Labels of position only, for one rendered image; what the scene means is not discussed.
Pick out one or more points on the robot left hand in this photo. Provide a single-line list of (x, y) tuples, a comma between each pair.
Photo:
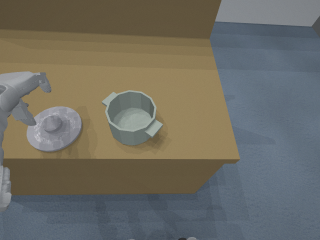
[(24, 82)]

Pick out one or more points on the knob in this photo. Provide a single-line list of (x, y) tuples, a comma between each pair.
[(52, 124)]

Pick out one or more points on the pot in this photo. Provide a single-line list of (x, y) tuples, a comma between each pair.
[(131, 117)]

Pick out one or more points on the robot left upper arm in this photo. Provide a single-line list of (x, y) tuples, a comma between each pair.
[(5, 188)]

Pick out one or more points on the lid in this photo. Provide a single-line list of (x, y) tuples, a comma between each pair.
[(50, 142)]

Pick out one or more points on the robot left forearm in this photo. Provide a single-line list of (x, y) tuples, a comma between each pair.
[(9, 98)]

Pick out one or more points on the table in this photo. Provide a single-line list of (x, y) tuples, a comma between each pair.
[(92, 48)]

